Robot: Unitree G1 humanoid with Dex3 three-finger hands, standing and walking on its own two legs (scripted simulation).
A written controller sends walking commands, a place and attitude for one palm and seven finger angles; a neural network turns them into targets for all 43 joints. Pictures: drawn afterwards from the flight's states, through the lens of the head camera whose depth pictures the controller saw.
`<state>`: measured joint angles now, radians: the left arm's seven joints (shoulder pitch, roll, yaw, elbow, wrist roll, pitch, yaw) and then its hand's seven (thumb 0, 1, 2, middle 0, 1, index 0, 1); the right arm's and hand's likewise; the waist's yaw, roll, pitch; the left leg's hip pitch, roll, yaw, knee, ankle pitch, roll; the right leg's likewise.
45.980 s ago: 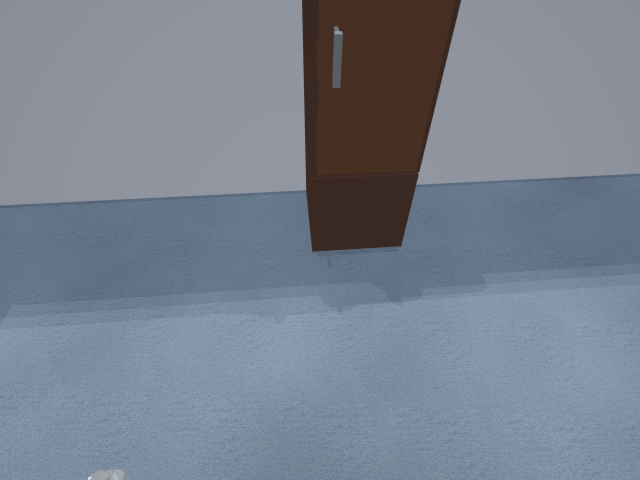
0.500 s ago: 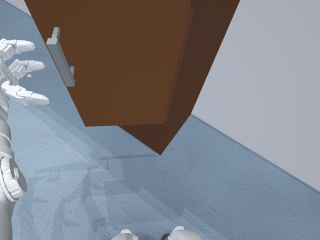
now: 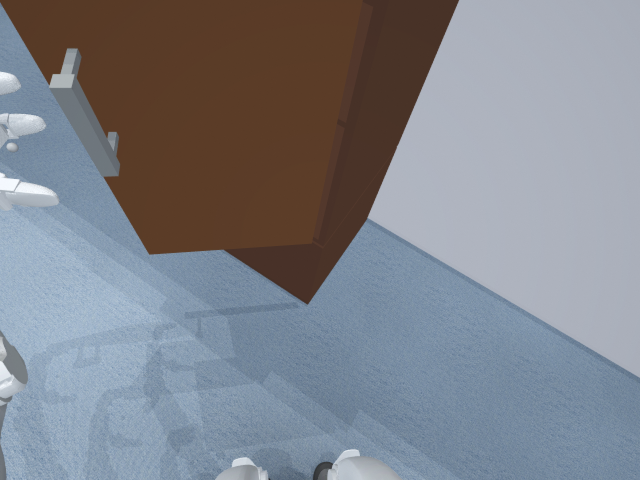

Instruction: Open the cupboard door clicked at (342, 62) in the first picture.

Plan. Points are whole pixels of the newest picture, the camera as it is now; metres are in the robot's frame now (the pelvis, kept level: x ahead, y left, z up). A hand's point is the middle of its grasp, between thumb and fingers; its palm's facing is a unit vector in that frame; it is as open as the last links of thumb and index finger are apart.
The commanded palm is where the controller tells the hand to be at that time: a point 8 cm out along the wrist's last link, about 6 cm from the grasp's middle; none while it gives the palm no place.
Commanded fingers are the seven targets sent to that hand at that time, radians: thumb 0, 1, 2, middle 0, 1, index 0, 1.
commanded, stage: move the hooked fingers beside the handle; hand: left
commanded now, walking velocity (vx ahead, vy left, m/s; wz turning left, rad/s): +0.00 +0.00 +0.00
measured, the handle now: (92, 118) +0.53 +0.24 +0.10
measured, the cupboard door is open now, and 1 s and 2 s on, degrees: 40 40 39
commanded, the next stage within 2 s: slide the fingers in behind the handle in 0.46 s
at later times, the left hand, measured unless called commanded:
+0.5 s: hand (12, 148) +0.47 +0.31 +0.10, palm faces +0.06 -1.00 +0.01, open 14.0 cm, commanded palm +0.46 +0.35 +0.10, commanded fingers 0.00 -0.50 0.30 -0.30 -1.20 -0.30 -1.20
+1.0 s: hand (44, 145) +0.48 +0.28 +0.10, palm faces +0.06 -1.00 -0.01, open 14.0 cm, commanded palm +0.46 +0.31 +0.10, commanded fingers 0.00 -0.50 0.30 -0.30 -1.20 -0.30 -1.20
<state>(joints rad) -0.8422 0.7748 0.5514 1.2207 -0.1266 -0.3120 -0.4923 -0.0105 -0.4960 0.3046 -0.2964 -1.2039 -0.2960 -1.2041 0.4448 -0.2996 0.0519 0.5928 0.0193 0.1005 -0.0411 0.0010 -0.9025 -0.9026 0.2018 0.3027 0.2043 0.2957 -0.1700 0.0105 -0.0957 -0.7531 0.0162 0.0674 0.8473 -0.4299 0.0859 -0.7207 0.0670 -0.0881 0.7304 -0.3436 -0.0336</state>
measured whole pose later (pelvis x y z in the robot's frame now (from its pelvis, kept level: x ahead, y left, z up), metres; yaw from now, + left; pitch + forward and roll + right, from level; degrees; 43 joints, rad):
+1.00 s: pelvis +0.00 +0.01 +0.00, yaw +0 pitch +19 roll -5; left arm -0.86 0.67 0.45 1.18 -0.14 -0.32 -0.39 -0.01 -0.50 0.30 -0.30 -1.20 -0.28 -1.21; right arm 0.44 -0.28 0.05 0.60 0.02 0.11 -0.02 0.00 -0.90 -0.90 0.20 0.30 0.20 0.30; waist -0.16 0.02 -0.10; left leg -0.76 0.01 0.06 0.87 -0.44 0.09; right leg -0.72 0.06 -0.09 0.75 -0.35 -0.02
